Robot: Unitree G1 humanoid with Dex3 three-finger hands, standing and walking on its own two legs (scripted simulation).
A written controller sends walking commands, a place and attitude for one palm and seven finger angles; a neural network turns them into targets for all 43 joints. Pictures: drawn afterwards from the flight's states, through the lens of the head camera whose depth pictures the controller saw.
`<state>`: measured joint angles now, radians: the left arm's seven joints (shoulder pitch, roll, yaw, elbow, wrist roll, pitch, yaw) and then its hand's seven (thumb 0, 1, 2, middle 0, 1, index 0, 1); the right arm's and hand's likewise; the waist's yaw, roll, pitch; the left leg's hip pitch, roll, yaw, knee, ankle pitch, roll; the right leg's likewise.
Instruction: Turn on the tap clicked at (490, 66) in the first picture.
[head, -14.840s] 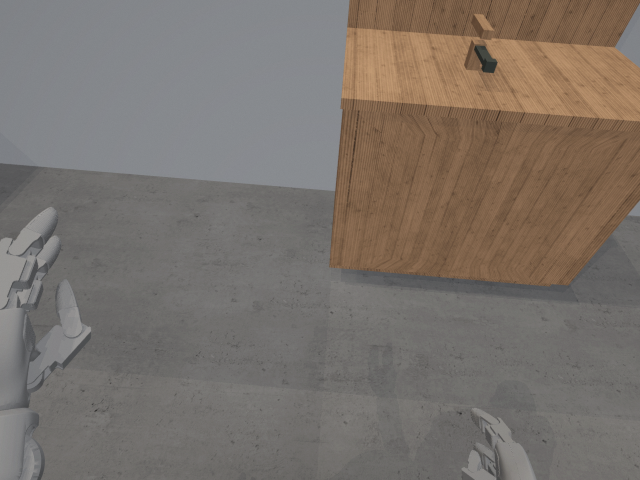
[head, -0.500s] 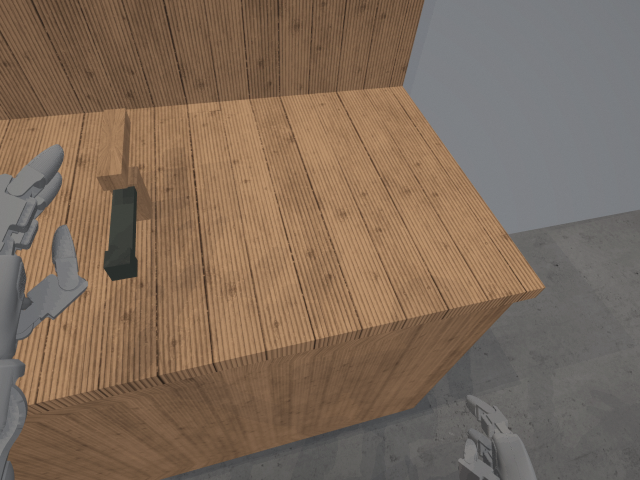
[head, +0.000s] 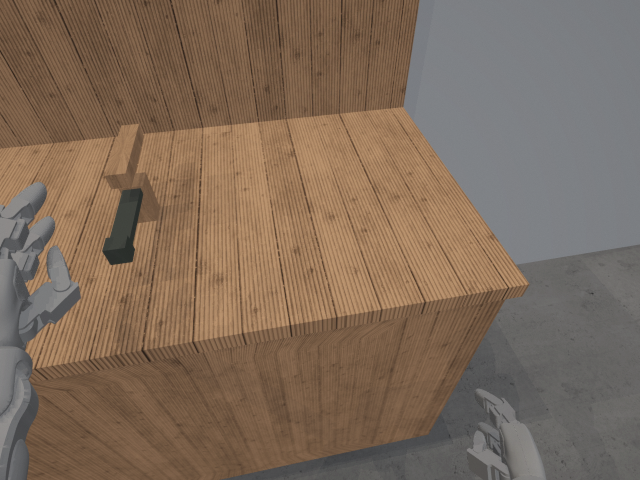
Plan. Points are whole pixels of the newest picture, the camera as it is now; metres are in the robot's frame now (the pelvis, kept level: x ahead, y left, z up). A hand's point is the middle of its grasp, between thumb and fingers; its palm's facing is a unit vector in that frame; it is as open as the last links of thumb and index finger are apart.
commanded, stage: turn the palm inward beside the body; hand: left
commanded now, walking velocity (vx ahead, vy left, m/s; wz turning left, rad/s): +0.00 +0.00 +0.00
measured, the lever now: (119, 250) +0.35 +0.32 +0.10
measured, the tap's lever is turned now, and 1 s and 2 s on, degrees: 0 0 0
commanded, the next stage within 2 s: reach beside the lever's end, fingers flat in 1.66 s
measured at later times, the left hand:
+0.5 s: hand (103, 311) +0.22 +0.25 +0.16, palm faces +0.41 -0.88 -0.24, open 7.4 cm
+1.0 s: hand (88, 350) +0.19 +0.25 +0.15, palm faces +0.46 -0.88 -0.15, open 7.4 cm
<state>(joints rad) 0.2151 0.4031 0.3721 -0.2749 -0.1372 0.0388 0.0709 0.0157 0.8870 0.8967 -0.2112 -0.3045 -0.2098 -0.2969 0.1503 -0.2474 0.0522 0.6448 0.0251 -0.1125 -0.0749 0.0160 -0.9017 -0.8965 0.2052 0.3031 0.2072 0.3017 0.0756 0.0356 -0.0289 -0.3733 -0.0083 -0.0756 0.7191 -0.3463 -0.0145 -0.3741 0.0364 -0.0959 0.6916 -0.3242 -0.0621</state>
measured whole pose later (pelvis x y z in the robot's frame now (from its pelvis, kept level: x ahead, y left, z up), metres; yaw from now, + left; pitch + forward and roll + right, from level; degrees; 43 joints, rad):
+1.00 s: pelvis +0.00 +0.02 +0.00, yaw +0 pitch -1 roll +0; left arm 0.51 0.25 0.22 -0.52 -0.21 0.09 0.18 0.02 0.89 0.90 -0.21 -0.30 -0.21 -0.30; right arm 0.19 -0.23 0.07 0.64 0.04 -0.24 -0.09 0.02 -0.90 -0.90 0.21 0.30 0.21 0.30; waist 0.08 0.04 -0.07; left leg -0.36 -0.03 -0.06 0.72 -0.35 0.00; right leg -0.36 0.01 -0.08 0.70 -0.33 -0.04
